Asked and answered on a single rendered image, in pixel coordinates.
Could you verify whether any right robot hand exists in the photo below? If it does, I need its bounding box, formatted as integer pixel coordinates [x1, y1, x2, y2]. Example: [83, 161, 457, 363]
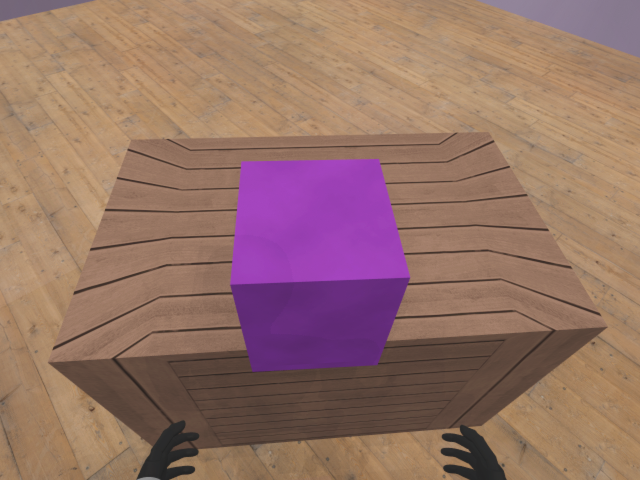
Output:
[441, 425, 507, 480]

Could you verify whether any pedestal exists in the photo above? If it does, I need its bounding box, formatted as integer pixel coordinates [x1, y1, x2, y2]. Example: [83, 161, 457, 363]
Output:
[48, 132, 608, 452]

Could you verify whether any carton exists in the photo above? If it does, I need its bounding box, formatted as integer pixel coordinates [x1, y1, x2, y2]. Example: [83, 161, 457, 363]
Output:
[230, 159, 410, 372]

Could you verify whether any left robot hand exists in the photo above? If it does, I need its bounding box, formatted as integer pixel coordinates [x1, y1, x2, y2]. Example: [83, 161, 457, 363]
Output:
[136, 420, 199, 480]

